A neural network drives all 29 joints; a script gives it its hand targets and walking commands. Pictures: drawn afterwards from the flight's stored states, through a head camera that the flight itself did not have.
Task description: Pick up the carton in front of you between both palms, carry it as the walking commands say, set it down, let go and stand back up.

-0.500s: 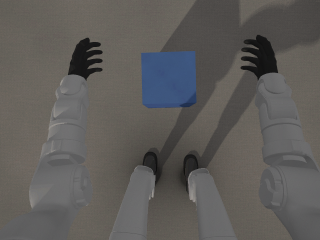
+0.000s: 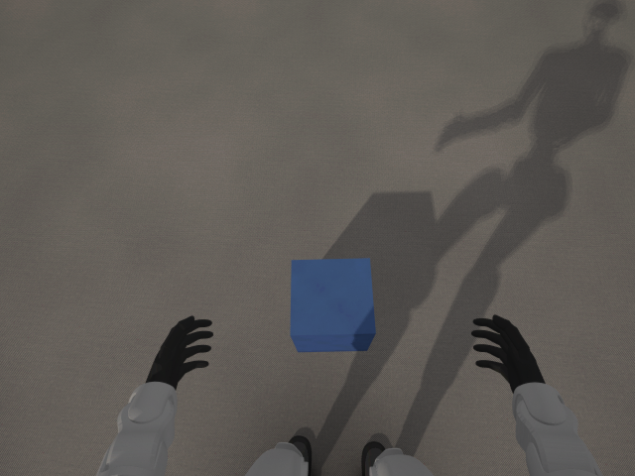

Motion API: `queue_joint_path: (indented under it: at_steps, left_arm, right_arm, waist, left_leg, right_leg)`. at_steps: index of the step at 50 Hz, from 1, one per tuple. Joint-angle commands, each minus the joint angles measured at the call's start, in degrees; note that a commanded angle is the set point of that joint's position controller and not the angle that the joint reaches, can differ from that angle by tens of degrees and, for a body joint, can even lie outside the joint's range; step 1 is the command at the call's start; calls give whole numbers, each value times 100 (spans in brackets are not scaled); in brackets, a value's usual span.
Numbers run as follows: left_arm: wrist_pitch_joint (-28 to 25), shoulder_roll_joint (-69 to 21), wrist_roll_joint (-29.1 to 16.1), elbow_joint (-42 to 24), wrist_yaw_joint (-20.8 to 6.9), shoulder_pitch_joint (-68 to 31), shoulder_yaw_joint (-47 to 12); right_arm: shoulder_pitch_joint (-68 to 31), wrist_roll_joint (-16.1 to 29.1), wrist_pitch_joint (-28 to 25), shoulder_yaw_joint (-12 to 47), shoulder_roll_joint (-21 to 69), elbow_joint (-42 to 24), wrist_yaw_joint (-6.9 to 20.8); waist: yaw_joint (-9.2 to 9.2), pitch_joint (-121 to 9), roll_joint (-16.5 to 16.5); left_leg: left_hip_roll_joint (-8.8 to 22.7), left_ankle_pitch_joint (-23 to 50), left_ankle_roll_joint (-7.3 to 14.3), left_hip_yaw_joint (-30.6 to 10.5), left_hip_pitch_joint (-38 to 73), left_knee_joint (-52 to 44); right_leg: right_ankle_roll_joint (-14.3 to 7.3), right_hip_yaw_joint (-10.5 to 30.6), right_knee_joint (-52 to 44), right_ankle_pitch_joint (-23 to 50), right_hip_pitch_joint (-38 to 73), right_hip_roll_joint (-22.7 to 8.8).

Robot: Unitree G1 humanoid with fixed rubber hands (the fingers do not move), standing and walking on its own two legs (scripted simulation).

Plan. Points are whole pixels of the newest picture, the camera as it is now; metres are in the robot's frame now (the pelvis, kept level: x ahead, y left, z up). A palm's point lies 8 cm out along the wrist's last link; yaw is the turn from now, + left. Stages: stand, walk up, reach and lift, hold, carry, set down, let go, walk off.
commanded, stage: let go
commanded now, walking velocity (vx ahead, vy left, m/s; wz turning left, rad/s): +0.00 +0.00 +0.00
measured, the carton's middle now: (331, 308) +0.48 +0.02 -0.64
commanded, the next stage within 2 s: stand in 0.62 s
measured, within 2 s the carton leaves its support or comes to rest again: neither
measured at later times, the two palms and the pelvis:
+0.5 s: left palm (151, 416) +0.18 +0.23 -0.05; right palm (553, 430) +0.18 -0.23 -0.05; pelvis +0.02 +0.00 +0.01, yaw +0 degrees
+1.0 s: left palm (106, 426) +0.17 +0.29 -0.08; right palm (594, 445) +0.17 -0.29 -0.07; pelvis +0.04 +0.01 +0.01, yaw +0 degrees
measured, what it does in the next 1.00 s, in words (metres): stands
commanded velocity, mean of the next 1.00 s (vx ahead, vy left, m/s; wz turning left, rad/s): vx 0.00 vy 0.00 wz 0.00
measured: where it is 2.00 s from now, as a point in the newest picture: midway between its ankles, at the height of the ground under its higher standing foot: outside the picture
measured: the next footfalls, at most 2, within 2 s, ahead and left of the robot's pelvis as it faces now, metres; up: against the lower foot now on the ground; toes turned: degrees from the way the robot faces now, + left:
none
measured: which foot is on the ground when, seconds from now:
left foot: down 0.00-1.00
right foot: down 0.00-1.00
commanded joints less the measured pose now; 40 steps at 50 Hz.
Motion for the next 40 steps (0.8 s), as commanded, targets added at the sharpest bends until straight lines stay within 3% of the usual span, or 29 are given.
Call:
queue_joint_path:
  at_steps: [1,7,17,29,30,31,32,35,36,40]
  left_arm:
    - [-110,514,-27,-724,20,393,-27]
    - [23,583,-17,-1066,18,1064,-171]
    - [598,643,7,-1153,-60,1197,-213]
    - [725,633,73,-1249,-43,1230,-185]
    - [1033,755,191,-1556,110,1124,-203]
    - [1102,726,132,-1476,178,1212,-271]
    - [697,1427,62,-619,394,1106,-73]
    - [301,1288,206,-367,448,1100,-120]
    - [234,1243,215,-277,436,1073,-139]
    - [92,1359,193,92,398,1050,-156]
  right_arm:
    - [365,67,-129,16,-509,-717,21]
    - [1158,90,-26,181,-565,-1014,71]
    - [1295,69,550,261,-633,-1251,176]
    - [1354,14,688,217,-629,-1286,157]
    - [1685,90,500,197,-664,-924,53]
    - [1586,116,452,224,-670,-1046,3]
    - [1135,-131,348,149,-1307,-387,-202]
    - [1254,-171,155,163,-1305,-105,-280]
    - [1211,-163,110,180,-1290,-13,-290]
    - [1099,-144,-10,221,-1385,288,-270]
  waist:
    - [-2,-1728,-13]
    - [-39,-728,-34]
    - [-48,456,-58]
    - [-78,254,-3]
    - [-128,-50,166]
    - [-146,2,31]
    - [1,162,-391]
    - [-85,171,-149]
    - [-87,170,-56]
    - [-50,-212,-1]
  left_leg:
    - [102,1242,-115,70,1944,-477]
    - [62,1173,-122,138,2603,-937]
    - [46,666,-125,210,2928,-1067]
    - [54,1344,-122,157,3239,-983]
    - [-85,1288,-157,211,3100,-801]
    - [-69,1221,-141,182,3042,-783]
    - [317,785,-209,-4,2380,-740]
    - [415,-72,-128,-225,2225,-854]
    - [453,-134,-107,-277,2181,-892]
    - [544,828,-50,-338,2343,-778]
  right_leg:
    - [153,-81,-548,1144,1713,-127]
    - [157,-87,-1029,1166,2332,-125]
    - [145,-146,-1235,674,2535,-149]
    - [136,-146,-1075,1344,2808,-102]
    - [81,-136,-905,1676,3072,-117]
    - [106,-111,-860,1762,3013,-100]
    - [234,76,-945,790,2208,-425]
    - [116,320,-1073,-258,2018,-481]
    - [95,321,-1034,-212,2038,-474]
    - [80,325,-862,871,2373,-530]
